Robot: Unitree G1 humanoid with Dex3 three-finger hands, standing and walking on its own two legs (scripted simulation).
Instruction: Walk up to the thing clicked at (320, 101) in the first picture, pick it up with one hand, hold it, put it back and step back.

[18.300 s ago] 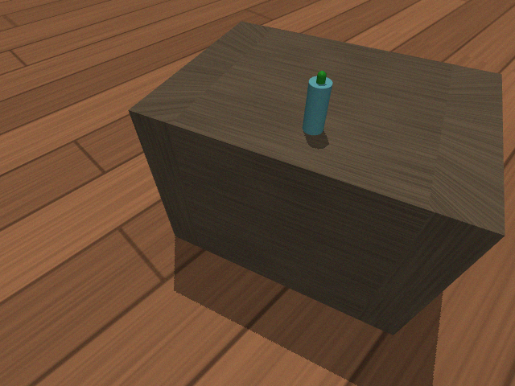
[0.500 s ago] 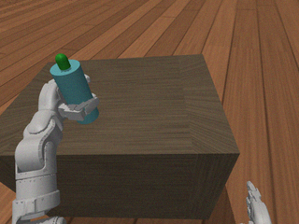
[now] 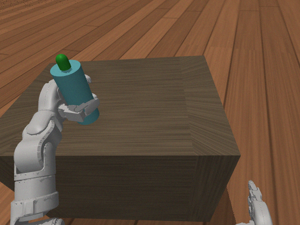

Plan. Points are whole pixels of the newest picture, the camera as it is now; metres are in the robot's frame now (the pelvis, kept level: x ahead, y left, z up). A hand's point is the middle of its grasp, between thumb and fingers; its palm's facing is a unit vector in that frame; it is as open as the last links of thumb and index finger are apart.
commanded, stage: hold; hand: left
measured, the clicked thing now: (75, 90) +0.34 +0.17 +0.25
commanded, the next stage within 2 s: crouch in 0.28 s
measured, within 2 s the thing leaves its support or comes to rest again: neither
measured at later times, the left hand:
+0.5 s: hand (83, 99) +0.34 +0.16 +0.22, palm faces +0.06 -1.00 -0.01, open 8.6 cm
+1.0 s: hand (93, 100) +0.43 +0.18 +0.15, palm faces +0.11 -0.99 +0.00, open 8.4 cm
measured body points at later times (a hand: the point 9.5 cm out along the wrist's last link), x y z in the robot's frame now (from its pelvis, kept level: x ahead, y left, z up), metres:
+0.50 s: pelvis +0.00 +0.00 +0.00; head -0.04 -0.03 +0.45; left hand +0.33 +0.22 +0.22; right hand +0.17 -0.26 -0.07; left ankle +0.01 +0.14 -0.72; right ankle +0.02 -0.14 -0.72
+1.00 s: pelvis -0.01 +0.00 -0.01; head +0.01 +0.00 +0.44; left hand +0.42 +0.24 +0.15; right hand +0.14 -0.26 -0.07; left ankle +0.01 +0.14 -0.72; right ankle +0.02 -0.14 -0.72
